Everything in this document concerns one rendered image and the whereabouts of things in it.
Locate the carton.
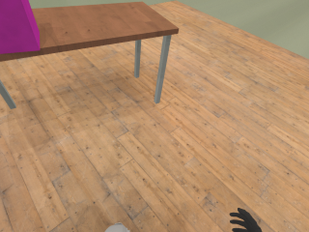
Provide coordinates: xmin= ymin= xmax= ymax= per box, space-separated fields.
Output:
xmin=0 ymin=0 xmax=41 ymax=54

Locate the table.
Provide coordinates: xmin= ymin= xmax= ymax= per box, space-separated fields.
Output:
xmin=0 ymin=1 xmax=180 ymax=109

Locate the right robot hand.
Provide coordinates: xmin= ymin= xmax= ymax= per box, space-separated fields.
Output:
xmin=229 ymin=208 xmax=263 ymax=232

